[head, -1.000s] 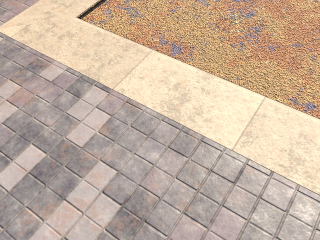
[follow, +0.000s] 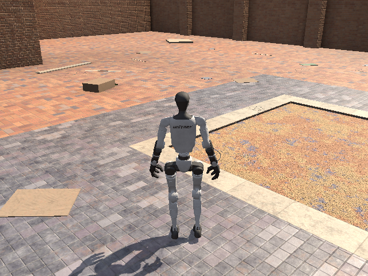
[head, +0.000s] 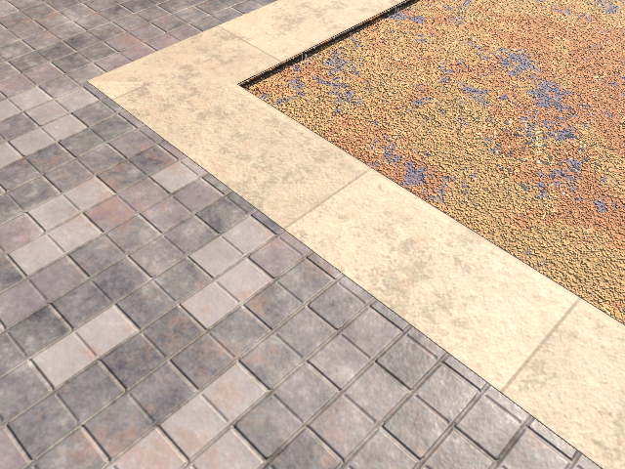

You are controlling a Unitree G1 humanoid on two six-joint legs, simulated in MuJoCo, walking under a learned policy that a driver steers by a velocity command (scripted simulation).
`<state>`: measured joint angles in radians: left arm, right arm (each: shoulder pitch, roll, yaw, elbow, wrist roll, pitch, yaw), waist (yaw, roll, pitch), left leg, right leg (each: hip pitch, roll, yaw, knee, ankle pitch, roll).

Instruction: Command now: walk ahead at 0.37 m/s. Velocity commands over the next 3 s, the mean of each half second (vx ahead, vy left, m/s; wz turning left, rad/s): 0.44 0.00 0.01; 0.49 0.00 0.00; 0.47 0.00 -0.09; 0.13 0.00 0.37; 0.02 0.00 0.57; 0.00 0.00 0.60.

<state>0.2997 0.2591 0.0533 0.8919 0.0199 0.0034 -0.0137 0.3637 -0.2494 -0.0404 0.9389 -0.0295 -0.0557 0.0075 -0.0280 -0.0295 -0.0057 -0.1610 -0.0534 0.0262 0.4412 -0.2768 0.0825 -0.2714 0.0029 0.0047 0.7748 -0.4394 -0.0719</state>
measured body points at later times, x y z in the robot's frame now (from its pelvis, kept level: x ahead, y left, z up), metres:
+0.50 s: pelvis +0.24 -0.07 +0.00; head +0.26 -0.08 +0.44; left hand +0.34 +0.19 -0.13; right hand +0.25 -0.32 -0.16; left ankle +0.14 +0.07 -0.65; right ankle +0.28 -0.13 -0.74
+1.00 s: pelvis +0.52 -0.04 -0.01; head +0.56 -0.03 +0.44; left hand +0.49 +0.20 -0.16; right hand +0.67 -0.28 -0.14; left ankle +0.60 +0.02 -0.74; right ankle +0.35 -0.14 -0.65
